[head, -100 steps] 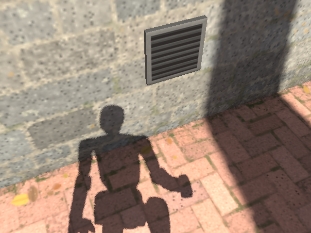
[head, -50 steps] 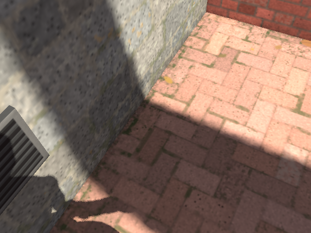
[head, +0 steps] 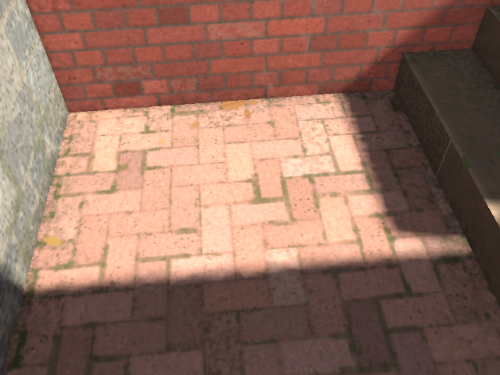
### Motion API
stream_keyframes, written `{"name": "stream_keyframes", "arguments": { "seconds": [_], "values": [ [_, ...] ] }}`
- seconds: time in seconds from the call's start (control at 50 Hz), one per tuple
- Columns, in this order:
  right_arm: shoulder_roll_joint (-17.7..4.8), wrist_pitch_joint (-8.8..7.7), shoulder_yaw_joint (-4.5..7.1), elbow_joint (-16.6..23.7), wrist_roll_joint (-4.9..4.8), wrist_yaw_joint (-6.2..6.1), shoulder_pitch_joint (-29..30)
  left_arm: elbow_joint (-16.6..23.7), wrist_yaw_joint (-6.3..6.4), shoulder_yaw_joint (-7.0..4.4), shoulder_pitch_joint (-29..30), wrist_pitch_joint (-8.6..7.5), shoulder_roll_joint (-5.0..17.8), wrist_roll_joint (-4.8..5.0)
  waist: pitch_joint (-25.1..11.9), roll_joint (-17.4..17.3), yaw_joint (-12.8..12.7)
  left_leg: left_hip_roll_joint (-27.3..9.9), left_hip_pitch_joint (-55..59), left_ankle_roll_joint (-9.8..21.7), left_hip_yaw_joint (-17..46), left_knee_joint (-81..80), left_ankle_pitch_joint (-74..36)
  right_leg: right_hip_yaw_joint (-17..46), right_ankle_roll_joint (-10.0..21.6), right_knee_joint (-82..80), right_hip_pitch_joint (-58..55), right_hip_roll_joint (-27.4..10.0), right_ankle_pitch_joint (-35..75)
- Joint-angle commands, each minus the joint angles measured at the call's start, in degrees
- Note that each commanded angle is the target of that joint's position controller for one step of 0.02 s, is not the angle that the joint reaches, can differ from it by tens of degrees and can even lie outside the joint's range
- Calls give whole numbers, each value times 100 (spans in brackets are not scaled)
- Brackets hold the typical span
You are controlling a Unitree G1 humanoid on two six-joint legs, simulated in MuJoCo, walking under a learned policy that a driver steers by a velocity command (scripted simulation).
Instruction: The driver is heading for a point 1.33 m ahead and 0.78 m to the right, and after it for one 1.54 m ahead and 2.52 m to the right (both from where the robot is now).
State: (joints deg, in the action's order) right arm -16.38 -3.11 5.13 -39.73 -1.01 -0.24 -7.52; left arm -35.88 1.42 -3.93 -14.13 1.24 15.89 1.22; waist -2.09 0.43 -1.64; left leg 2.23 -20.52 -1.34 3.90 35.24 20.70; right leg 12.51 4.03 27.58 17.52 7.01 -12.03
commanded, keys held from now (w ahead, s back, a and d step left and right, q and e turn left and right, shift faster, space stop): w+e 1.00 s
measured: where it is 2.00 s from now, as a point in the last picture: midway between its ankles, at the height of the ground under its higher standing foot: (418, 283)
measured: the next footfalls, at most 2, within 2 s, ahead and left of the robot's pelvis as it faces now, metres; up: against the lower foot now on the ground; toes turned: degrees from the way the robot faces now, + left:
left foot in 0.04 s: +0.05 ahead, +0.13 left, +0.00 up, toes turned -6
right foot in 0.50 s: +0.30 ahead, -0.21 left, +0.00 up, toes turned -21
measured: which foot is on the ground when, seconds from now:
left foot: up 0.00-0.02, down 0.04-0.50, up 0.52-0.98, down 1.00-1.00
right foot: down 0.00-0.04, up 0.06-0.48, down 0.50-1.00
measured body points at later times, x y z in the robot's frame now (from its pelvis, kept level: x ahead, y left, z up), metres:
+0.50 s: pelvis +0.18 -0.06 -0.03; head +0.22 -0.07 +0.42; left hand +0.47 +0.10 -0.10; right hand +0.08 -0.33 -0.15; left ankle +0.02 +0.13 -0.74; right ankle +0.26 -0.20 -0.74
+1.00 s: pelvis +0.47 -0.18 -0.02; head +0.49 -0.20 +0.43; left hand +0.65 +0.06 -0.13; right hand +0.54 -0.51 -0.08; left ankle +0.64 -0.16 -0.74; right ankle +0.27 -0.19 -0.74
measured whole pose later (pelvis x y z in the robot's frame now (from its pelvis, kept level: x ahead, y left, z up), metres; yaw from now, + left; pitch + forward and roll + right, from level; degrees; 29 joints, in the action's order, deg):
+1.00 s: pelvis +0.47 -0.18 -0.02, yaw -36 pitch +1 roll -1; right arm -16.8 -4.7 1.1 -35.4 2.9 1.7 -0.8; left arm -43.1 0.3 -4.2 -23.9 -2.0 18.4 -0.6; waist 1.9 -1.5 -5.2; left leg 1.2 -27.0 0.5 2.7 28.3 3.9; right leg 14.2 3.6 29.2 0.3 6.2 -27.8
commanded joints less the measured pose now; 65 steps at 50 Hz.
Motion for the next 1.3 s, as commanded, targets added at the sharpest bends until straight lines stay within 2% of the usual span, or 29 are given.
{"name": "stream_keyframes", "arguments": {
  "seconds": [0.02,0.04,0.06,0.08,0.1,0.14,0.2,0.3,0.4,0.46,0.5,0.52,0.54,0.56,0.58,0.6,0.62,0.66,0.74,0.84,0.94,0.96,0.98,1.0,1.02,1.04,1.08,1.16,1.3],
  "values": [
    [-441,-234,172,264,-50,37,-233,435,11,-238,395,-40,866,46,55,645,428,-30,1089,235,-114,-1323,-677,1860,722,-868,470,-993,-2350],
    [-610,-241,236,142,-6,4,-700,487,16,-184,475,-60,661,41,-98,357,622,-540,2127,393,209,-1373,-687,1531,436,-176,1283,-743,-2453],
    [-949,-227,284,84,143,-43,-1276,551,3,-65,408,-89,216,61,-412,-630,712,-1677,2943,793,1511,-1712,569,426,17,1574,2194,-95,-2436],
    [-1306,-251,380,30,283,19,-1337,821,-23,-137,637,-185,497,114,144,-1420,599,-2555,2490,1394,3282,-2356,1937,-25,-46,2497,3296,-89,-2119],
    [-1028,-272,314,148,200,-14,-918,763,-48,-220,631,-230,826,61,590,-1194,407,-2585,2193,1461,3143,-2444,2213,-91,-148,3133,3604,-568,-1611],
    [-619,-228,154,265,107,-87,-592,440,-72,-289,315,-204,886,19,581,-919,294,-1997,2139,1057,2066,-2477,1309,-307,-331,3589,3490,-704,-849],
    [-546,-249,72,142,160,-128,-732,434,-124,-239,486,-232,605,19,681,-670,389,-1692,1807,899,806,-2623,-412,-492,-460,3964,3342,-841,87],
    [-609,-247,33,-131,195,-115,-983,512,-214,-153,864,-252,356,1,682,-636,539,-1539,1850,896,-324,-2609,-1631,-815,-615,2811,3049,-995,993],
    [-991,-205,99,-414,0,-106,-1234,736,-444,-48,1511,-274,216,24,928,-612,706,-1769,2000,847,-885,-2634,-2151,-1431,-333,1354,2253,-1022,862],
    [-1325,-136,190,-502,-166,-78,-1146,778,-462,-187,1187,-231,523,-12,585,-865,315,-1853,2360,746,-1271,-1718,-5101,-1833,61,949,1202,-611,59],
    [-1276,-99,148,-485,-203,-88,-1072,312,-362,-510,-601,-135,1084,28,-476,-735,-673,-1596,1714,499,-1599,515,-6158,-1917,492,406,-1372,-164,474],
    [-758,-134,-41,-320,57,-66,-1238,101,-226,-628,-1465,-55,1521,99,-1102,350,-810,-1269,-104,272,-1481,2476,-2495,-314,848,479,-3405,-1168,362],
    [-174,-311,-280,66,194,-5,-1612,251,-243,-591,-1179,-190,1977,94,-2125,1650,-134,-101,-1942,49,-447,4221,1451,3387,2000,-659,-4503,-2565,-1566],
    [-840,-474,-134,114,-41,36,-788,283,-276,-436,-1235,-290,1329,39,-1987,802,-651,-309,-2473,123,319,4641,1014,3474,1773,-1300,-4256,-2565,-1811],
    [-954,-553,-116,332,-181,35,-443,114,-270,-336,-1042,-381,1119,16,-949,601,-536,-500,-2792,206,184,4376,490,2635,1490,-1378,-3516,-2387,-1296],
    [-867,-588,-148,277,-66,-6,-381,152,-258,-275,-615,-424,1001,11,-457,-17,-248,-785,-2516,244,167,3882,25,1925,1304,-1358,-2622,-2141,-620],
    [-872,-576,-121,246,82,-24,-404,203,-251,-229,-230,-432,894,-16,-159,-113,-7,-929,-2130,180,163,3439,-283,1423,1220,-1414,-1922,-1893,-24],
    [-873,-448,-89,238,162,31,-608,265,-225,-184,22,-449,848,-63,13,159,242,-1016,-1778,68,132,3093,-601,1011,1255,-1638,-1334,-1670,774],
    [-634,-268,-165,479,281,63,-82,7,-126,-178,-162,-485,929,-35,295,240,193,-730,-1654,-264,-168,1920,-1559,255,1225,-1620,-535,-1331,1751],
    [-510,-303,-244,835,115,192,1098,-259,-42,-193,-614,-439,1045,30,536,443,-215,-223,-809,-231,-153,-12,-2943,345,863,-1527,-186,-1162,758],
    [-810,-330,-88,870,81,248,926,-393,2,-228,-682,-330,1073,54,525,618,-22,-201,-650,73,184,-638,-2054,1081,636,-688,-1302,-1584,1167],
    [-643,-120,-206,565,490,212,439,-356,-76,-246,-692,-363,1215,-384,387,1017,-37,-135,-142,189,-261,-515,-1616,887,449,-414,-1273,-1333,2192],
    [-779,-86,-139,440,569,139,-129,-403,-139,-240,-785,-410,1069,-354,117,767,223,-88,685,352,-246,-766,-1362,729,312,522,-1147,-1012,2861],
    [-1087,-122,-64,386,603,67,-915,-327,-198,-169,-834,-442,841,-258,-591,190,614,-865,1899,590,459,-803,-681,467,193,1948,-674,-688,2161],
    [-1667,-75,99,416,644,-6,-1497,-233,-182,-102,-1491,-454,458,-19,-1742,-1654,524,-2440,3921,1252,2931,-1157,298,-349,-62,3875,1130,120,-510],
    [-1405,19,77,416,441,26,-1235,-351,-142,-92,-1348,-420,739,-247,-1562,-1757,453,-2662,3545,1296,4072,-1819,768,-428,-17,4464,1864,-41,-1824],
    [-643,23,-111,384,374,46,-709,-487,-207,-135,-569,-386,865,-287,-295,-459,356,-2094,2101,1044,2390,-1922,48,-462,-9,4388,1650,-501,-809],
    [-424,-171,-186,-21,313,113,-946,-691,-344,-66,-497,-268,501,-374,76,-706,209,-1517,1412,1050,939,-2124,-2137,-549,-118,3617,1152,-574,-602],
    [-494,-254,-170,-479,211,123,-1280,-483,-420,175,722,-359,163,-391,381,-635,362,-1343,1444,1134,-92,-2439,-3018,-1062,-314,1593,1242,-772,306]
  ]
}}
